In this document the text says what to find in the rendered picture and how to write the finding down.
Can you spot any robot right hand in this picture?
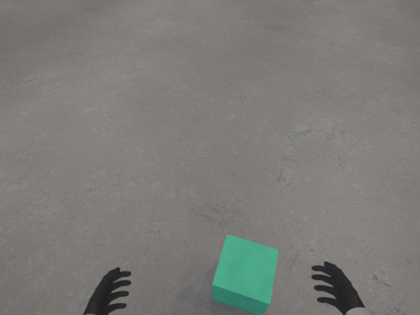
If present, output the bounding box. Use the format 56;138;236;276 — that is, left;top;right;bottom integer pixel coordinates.
311;261;365;315

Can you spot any carton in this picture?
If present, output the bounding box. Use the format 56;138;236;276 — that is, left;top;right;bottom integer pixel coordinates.
212;234;278;315

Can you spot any robot left hand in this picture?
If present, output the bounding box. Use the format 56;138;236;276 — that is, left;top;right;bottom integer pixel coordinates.
83;267;131;315

